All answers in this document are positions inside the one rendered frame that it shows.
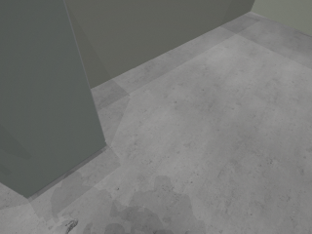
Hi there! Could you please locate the left robot hand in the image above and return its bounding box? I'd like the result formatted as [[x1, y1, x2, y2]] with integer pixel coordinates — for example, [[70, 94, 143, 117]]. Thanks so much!
[[53, 218, 78, 234]]

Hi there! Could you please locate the fridge door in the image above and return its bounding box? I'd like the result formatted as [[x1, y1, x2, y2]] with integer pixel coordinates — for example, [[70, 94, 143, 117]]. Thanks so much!
[[0, 0, 106, 198]]

